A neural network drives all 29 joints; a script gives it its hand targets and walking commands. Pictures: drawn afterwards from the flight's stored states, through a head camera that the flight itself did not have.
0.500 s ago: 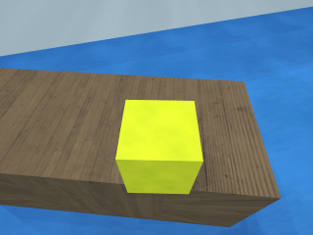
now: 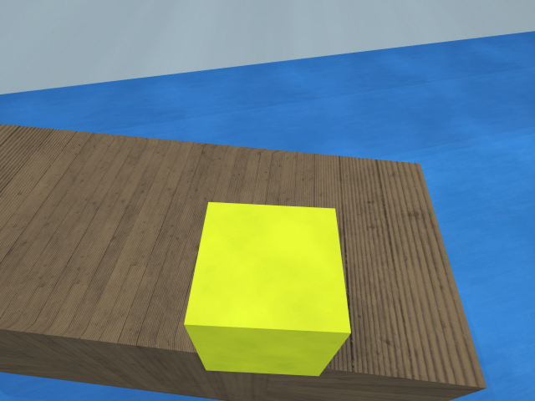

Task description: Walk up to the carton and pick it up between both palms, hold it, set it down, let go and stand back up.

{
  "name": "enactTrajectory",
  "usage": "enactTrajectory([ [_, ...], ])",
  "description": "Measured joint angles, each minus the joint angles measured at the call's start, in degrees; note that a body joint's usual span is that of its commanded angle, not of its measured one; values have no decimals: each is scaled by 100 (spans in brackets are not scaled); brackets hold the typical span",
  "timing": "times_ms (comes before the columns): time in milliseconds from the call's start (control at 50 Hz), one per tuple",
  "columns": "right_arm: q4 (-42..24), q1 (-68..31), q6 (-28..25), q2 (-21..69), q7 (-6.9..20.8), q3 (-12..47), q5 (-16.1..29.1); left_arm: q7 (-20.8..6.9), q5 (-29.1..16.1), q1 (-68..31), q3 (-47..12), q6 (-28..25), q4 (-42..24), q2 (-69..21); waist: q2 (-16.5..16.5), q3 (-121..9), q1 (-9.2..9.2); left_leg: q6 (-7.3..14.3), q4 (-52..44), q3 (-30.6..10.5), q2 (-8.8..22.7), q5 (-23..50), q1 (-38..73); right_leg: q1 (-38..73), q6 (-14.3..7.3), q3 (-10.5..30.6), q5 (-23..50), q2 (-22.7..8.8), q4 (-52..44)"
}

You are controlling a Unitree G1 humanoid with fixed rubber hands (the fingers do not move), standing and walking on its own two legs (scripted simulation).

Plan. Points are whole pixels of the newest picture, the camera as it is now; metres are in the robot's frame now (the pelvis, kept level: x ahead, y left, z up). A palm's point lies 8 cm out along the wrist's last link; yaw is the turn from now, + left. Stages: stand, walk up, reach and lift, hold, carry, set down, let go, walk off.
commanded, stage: walk up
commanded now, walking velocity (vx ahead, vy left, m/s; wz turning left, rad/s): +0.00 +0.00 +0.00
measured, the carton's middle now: (266, 294) +0.30 +0.00 -0.06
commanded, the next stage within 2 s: none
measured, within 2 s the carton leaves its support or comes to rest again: neither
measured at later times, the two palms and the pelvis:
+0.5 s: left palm out of the picture +0.04 +0.21 -0.15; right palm out of the picture +0.13 -0.21 -0.15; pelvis +0.09 +0.00 -0.01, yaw -2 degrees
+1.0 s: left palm out of the picture +0.09 +0.27 -0.15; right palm out of the picture +0.13 -0.25 -0.16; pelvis +0.08 +0.01 -0.02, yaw +2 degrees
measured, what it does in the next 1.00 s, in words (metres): steps on the spot: left foot, then right foot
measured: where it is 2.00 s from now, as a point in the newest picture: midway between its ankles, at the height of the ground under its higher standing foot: outside the picture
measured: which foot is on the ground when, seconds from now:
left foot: down 0.00-0.16, up 0.18-0.28, down 0.30-1.00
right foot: down 0.00-0.32, up 0.34-0.50, down 0.52-1.00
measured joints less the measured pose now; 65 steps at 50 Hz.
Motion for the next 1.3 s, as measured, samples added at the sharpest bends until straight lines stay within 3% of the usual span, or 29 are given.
enactTrajectory([
  [100, 11, -14, -21, -43, -71, -7, 0, -13, -23, -20, 52, -43, 27, 72, 137, -50, -21, 14, 80, 21, 52, 19, 14, 14, -17, 22, 89, 42, 50],
  [160, 58, 44, 11, -70, -67, -42, 71, 13, 54, -51, 78, -144, -18, 140, 164, -97, 0, 92, 721, -32, 51, 291, -266, 146, -42, -31, 173, 12, -46],
  [220, 14, 46, 105, -95, -29, -94, 114, 48, 225, 96, 40, -354, -118, 230, -50, -143, 150, 217, 1672, 8, -160, -668, -899, 398, -94, -104, -214, -181, -354],
  [280, -131, -235, 98, -260, 61, -169, 136, 103, 332, 373, -65, -351, -75, 141, 70, 59, 249, 350, 1927, -64, -196, -909, -1510, 615, 160, -226, -602, -123, -324],
  [300, -193, -343, 90, -284, 90, -169, 158, 104, 308, 515, -97, -306, -23, 113, 90, 121, 262, 402, 1546, -38, -192, -693, -1543, 674, 187, -240, -712, -90, -208],
  [320, -230, -476, 59, -247, 117, -166, 162, 77, 236, 666, -110, -253, 70, 111, -21, 201, 289, 440, 1330, 46, -213, 121, -1435, 693, 193, -151, -844, -153, 32],
  [360, -322, -699, -38, -59, 133, -162, 150, -10, 70, 757, -128, -66, 306, 142, -441, 224, 157, 487, 1053, 232, -438, 129, -1182, 275, 168, 148, -733, -398, 1043],
  [400, -405, -768, -84, -29, 99, -144, 123, -27, -31, 618, -142, 68, 273, 78, -402, 262, 46, 452, 914, 191, -427, 117, -1082, -318, 104, 478, -745, -177, 2103],
  [440, -386, -784, -43, -15, 43, -85, 38, -33, -49, 436, -130, 41, 92, 49, -389, 251, 105, 405, 580, 346, -421, 226, -921, -782, 19, 691, -806, -91, 2487],
  [480, -426, -785, -52, 17, 4, -7, -35, -24, -30, 142, -99, -16, -51, 54, -398, 230, 60, 367, 347, 491, -463, 335, -936, -918, -35, 746, -740, -72, 1996],
  [540, -362, -700, -45, -31, -16, 51, -78, -7, -56, -417, -57, -151, -201, 46, -103, 344, -89, 317, 314, 407, -440, 373, -981, -599, -149, 633, -345, 50, 396],
  [580, -214, -539, 5, -147, -95, 24, 1, 10, -54, -551, -40, -255, -236, 64, 240, 295, -169, 267, 323, 267, -297, 371, -902, -283, -257, 487, -182, 219, -57],
  [640, -62, -301, 97, -184, -47, 54, 66, 35, 38, -615, 10, -287, -261, 210, 242, 91, -291, 263, 278, 114, -316, 174, -807, -44, -305, 312, -146, 202, -331],
  [720, -26, -536, 130, -292, 55, 78, 100, 96, 47, -785, 15, -272, -360, 204, 178, 294, -155, 293, 86, 65, -300, 314, -680, -52, -283, 327, -146, 229, -314],
  [800, -224, -897, 28, -294, 37, -30, 168, 87, -9, -815, 145, -143, -400, 377, -299, 415, -88, 229, 161, 422, -364, 359, -866, -737, -223, 648, -360, 62, 579],
  [840, -350, -948, 161, -526, 25, -139, 112, 110, -11, -863, 183, -87, -512, 334, -181, 419, -125, 273, 554, 460, -300, 181, -1154, -1070, -36, 560, -399, 22, 1026],
  [880, -384, -891, 362, -766, -16, -214, 53, 124, 6, -918, 192, -73, -614, 248, 94, 395, -138, 286, 977, 382, -216, 64, -1397, -1049, -121, 404, -575, 53, 980],
  [920, -385, -750, 544, -881, -56, -262, 44, 118, 100, -870, 214, -112, -768, 232, 262, 246, -153, 166, 1615, 124, -294, -237, -1564, -1111, -212, 232, -616, 22, 1050],
  [980, -388, -569, 627, -808, 13, -318, 98, 211, 192, -633, 275, -107, -881, 398, 155, -38, 31, 74, 2998, -312, -533, -944, -1647, -1159, -185, 40, -750, -150, 1252],
  [1020, -552, -711, 497, -652, 121, -264, 138, 257, 226, -445, 313, -24, -782, 542, 29, -94, 118, 61, 2770, -497, -479, -995, -1487, -1148, -175, 10, -716, -98, 1222],
  [1060, -417, -909, 690, -559, 54, -247, 143, 192, 248, -308, 305, 38, -684, 644, -98, -14, 192, -8, 1694, -607, -432, -813, -1197, -1171, -165, 8, -704, -37, 1262],
  [1080, -372, -945, 642, -544, 47, -241, 173, 132, 218, -241, 301, 41, -657, 667, -149, 90, 231, 37, 1121, -574, -405, -338, -991, -1218, -162, 43, -704, -16, 1415],
  [1120, -396, -989, 413, -430, 31, -227, 211, 35, 117, -62, 319, 70, -612, 723, -453, 304, 419, 193, 1049, -176, -423, -485, -780, -1473, -129, 427, -770, -47, 2103],
  [1200, -615, -611, 204, -406, -35, -185, 126, -58, 10, -86, 317, 271, -475, 654, -302, 177, 117, 250, 1296, 67, -139, -745, -772, -1511, -37, 776, -1225, 363, 3107],
  [1240, -612, -392, 336, -485, -96, -198, 28, -62, -14, -429, 310, 263, -653, 581, -140, 184, 21, 264, 1167, 117, -168, -668, -756, -1465, 11, 774, -1188, 308, 2669],
  [1280, -563, -259, 424, -587, -100, -235, -29, -21, -1, -837, 303, 168, -933, 506, 45, 267, -65, 288, 1065, 159, -252, -578, -797, -1391, 103, 685, -755, 209, 1645],
  [1300, -519, -205, 436, -654, -91, -258, -27, 1, 8, -1046, 305, 95, -1055, 461, 193, 339, -120, 298, 1108, 130, -264, -549, -844, -1306, 2, 587, -421, 191, 1238],
])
